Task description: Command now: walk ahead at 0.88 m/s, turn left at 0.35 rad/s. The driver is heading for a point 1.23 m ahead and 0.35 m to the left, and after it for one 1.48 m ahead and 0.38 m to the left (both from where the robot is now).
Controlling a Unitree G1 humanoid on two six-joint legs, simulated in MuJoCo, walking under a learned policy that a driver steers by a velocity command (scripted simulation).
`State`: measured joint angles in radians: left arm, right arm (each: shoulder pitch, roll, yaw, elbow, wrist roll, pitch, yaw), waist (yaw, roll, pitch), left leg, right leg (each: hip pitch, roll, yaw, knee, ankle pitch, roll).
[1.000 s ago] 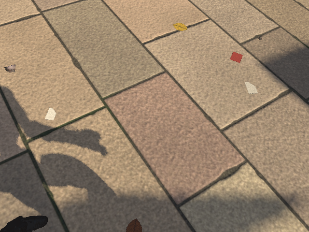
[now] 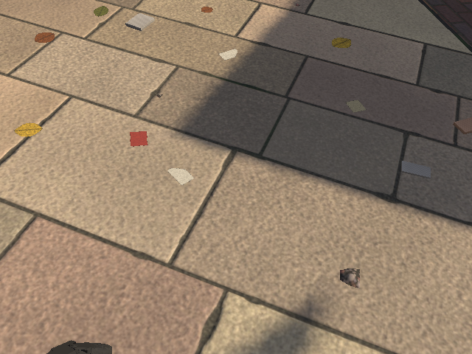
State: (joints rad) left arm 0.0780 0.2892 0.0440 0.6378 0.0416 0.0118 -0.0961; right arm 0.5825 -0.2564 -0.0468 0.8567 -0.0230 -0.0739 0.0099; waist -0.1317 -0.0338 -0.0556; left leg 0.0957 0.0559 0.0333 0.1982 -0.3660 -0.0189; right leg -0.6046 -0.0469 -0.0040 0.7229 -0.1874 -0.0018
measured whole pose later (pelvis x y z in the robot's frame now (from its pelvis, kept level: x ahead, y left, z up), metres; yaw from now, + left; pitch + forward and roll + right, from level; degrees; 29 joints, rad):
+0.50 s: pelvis +0.39 +0.02 -0.04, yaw +23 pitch +0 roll -2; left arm 0.51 0.24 0.03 0.92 0.04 -0.06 0.03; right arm 0.03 -0.30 -0.02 0.68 -0.01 -0.02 0.08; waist 0.02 0.03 0.05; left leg -0.60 -0.04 0.18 0.74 -0.12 0.22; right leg 0.27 -0.02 -0.33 0.50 -0.37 0.05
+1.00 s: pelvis +0.83 +0.21 -0.02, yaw +31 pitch +1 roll -1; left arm 0.15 0.29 0.02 0.72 0.02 -0.06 -0.03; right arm 0.39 -0.33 -0.05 0.90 -0.05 -0.08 -0.01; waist -0.01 0.02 0.05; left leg 0.03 -0.11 -0.01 0.97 -0.37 0.07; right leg -0.51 0.09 -0.09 0.61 -0.11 -0.14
